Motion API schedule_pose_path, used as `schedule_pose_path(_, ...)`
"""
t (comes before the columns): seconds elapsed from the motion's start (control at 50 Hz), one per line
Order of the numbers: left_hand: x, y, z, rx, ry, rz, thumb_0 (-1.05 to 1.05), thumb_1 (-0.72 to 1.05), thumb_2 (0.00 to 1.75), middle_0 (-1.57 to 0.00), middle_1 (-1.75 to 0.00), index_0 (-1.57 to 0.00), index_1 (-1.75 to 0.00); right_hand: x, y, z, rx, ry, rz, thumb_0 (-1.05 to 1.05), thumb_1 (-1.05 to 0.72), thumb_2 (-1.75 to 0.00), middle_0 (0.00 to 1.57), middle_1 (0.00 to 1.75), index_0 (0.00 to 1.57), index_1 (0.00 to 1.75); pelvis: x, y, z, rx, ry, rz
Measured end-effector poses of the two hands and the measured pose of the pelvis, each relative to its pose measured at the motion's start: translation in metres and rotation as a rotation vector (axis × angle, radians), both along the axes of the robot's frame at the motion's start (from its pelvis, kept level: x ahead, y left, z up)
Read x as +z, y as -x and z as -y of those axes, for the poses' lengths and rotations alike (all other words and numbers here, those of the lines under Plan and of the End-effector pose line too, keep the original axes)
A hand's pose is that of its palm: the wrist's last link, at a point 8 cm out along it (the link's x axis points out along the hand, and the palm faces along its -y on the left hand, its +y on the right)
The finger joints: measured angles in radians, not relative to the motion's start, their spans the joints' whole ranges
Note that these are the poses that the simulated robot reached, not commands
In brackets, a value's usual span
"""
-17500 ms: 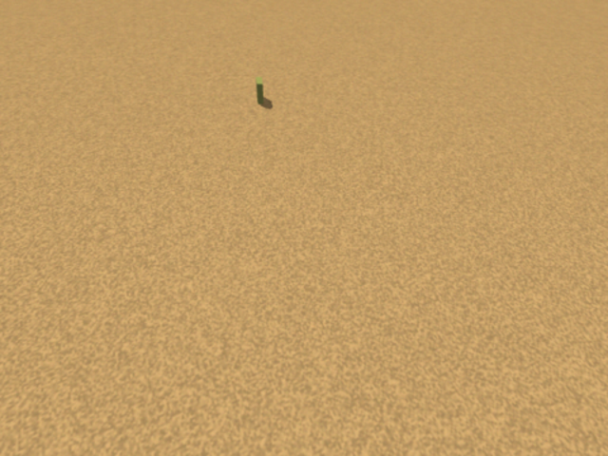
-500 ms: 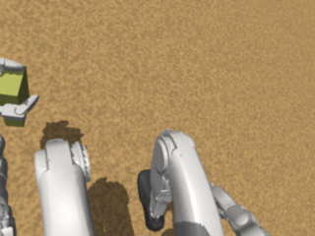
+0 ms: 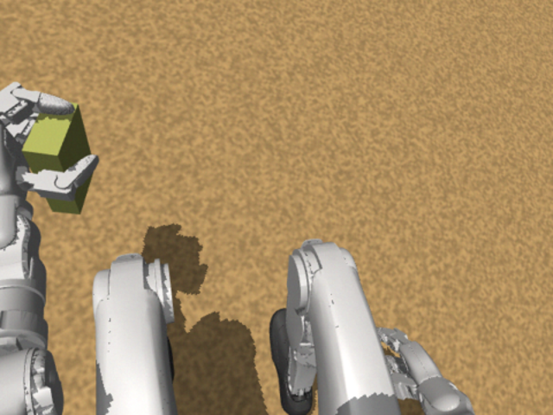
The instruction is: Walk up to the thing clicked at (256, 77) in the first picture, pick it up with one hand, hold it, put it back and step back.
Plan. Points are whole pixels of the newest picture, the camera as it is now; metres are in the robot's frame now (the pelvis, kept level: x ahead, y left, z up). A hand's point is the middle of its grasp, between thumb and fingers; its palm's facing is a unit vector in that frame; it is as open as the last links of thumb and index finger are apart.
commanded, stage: settle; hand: left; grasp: from the side
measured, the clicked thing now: (64, 160) +0.45 +0.25 -0.08
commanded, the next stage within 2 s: lift in 0.42 s
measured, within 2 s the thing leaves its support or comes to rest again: neither
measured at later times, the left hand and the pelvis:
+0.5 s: hand (39, 138) +0.44 +0.25 -0.01, palm faces +0.17 -0.98 -0.08, open 8.8 cm; pelvis +0.00 +0.00 +0.02, yaw +2 degrees
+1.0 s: hand (9, 126) +0.42 +0.25 +0.06, palm faces +0.15 -0.99 -0.05, open 8.8 cm; pelvis +0.00 +0.00 +0.07, yaw +4 degrees
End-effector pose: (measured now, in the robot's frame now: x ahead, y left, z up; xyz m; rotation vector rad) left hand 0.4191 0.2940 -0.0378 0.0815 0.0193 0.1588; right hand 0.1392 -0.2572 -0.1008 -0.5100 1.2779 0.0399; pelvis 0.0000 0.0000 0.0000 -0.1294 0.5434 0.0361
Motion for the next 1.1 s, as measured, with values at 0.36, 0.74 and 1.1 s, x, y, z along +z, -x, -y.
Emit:
schedule_pose_path(0.36, 0.027, 0.002, -0.004, 0.012, 0.006, -0.007, 0.07, -0.27, 1.14, -0.5, -0.95, -0.8, -1.06, 0.018, -0.007, -0.001, -0.029, 0.003, 0.047, 0.0, -0.87, -0.89, 0.2, 0.3, 0.2, 0.3, 0.019, 0.001, -0.001, 0.013, -0.015, -0.016)
schedule_pose_path(0.74, 0.049, 0.011, -0.002, -0.002, 0.012, 0.001, 0.07, -0.27, 1.15, -0.5, -0.95, -0.8, -1.07, 0.026, 0.01, -0.003, -0.072, -0.019, 0.033, 0.0, -0.89, -0.89, 0.21, 0.3, 0.2, 0.3, 0.032, 0.003, 0.0, 0.024, -0.03, -0.019)
schedule_pose_path(1.1, 0.131, 0.032, 0.001, -0.021, 0.028, 0.012, 0.07, -0.27, 1.15, -0.5, -0.95, -0.8, -1.07, 0.083, -0.022, -0.009, -0.107, -0.062, 0.17, 0.0, -0.88, -0.89, 0.21, 0.3, 0.2, 0.3, 0.089, -0.002, 0.0, 0.037, -0.048, -0.03)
